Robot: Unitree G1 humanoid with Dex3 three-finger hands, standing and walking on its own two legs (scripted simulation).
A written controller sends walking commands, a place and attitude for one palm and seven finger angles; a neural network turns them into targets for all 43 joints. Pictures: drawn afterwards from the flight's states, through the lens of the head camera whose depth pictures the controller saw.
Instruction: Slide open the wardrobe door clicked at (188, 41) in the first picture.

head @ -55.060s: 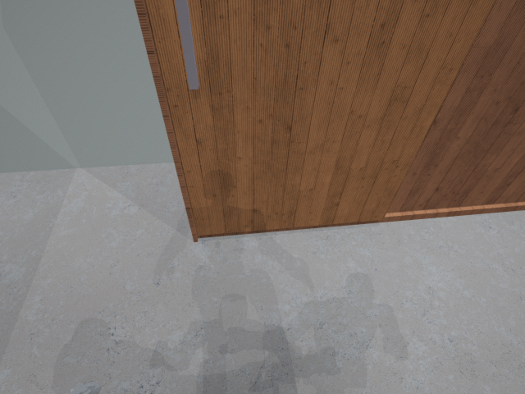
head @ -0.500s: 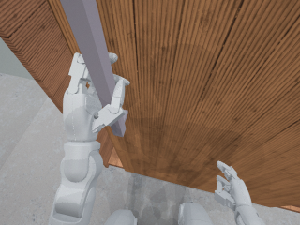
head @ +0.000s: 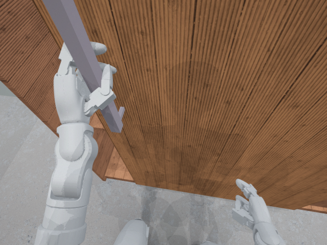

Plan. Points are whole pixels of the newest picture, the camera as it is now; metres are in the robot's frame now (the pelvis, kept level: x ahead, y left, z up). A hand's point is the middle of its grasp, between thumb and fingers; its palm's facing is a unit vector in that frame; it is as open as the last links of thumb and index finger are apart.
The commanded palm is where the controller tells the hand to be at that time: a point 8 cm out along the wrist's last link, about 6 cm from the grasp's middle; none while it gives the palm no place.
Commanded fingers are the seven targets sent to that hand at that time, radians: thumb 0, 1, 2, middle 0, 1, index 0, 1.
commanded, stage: step sideways, sliding the door along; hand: left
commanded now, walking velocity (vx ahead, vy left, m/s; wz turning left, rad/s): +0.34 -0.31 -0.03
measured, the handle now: (99, 71) +0.37 +0.18 +0.21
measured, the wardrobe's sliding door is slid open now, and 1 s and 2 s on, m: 0.20 0.34 0.47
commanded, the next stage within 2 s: none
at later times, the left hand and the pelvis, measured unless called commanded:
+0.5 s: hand (147, 93) +0.34 +0.08 +0.21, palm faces +0.19 -0.98 -0.01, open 5.8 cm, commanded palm +0.31 +0.06 +0.19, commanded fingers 0.00 0.90 0.90 -0.45 -1.40 -0.45 -1.40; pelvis -0.02 -0.10 +0.02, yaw +0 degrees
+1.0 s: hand (185, 96) +0.34 +0.02 +0.21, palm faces +0.22 -0.98 +0.01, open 5.9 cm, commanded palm +0.31 +0.00 +0.18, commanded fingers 0.00 0.90 0.90 -0.45 -1.40 -0.45 -1.40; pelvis +0.00 -0.17 +0.02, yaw +1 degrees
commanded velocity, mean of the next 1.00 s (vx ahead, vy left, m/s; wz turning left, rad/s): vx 0.11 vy -0.30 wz -0.05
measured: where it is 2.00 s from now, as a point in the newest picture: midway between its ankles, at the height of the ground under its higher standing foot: outside the picture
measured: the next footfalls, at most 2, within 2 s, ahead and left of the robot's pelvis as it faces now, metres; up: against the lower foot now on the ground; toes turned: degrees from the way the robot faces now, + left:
left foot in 0.14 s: +0.03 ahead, +0.09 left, +0.00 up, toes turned +9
right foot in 0.60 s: +0.03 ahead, -0.30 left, +0.00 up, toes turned -6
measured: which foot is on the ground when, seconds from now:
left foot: up 0.00-0.12, down 0.14-0.60, up 0.62-0.76, down 0.78-1.00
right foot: down 0.00-0.14, up 0.16-0.58, down 0.60-0.78, up 0.80-1.00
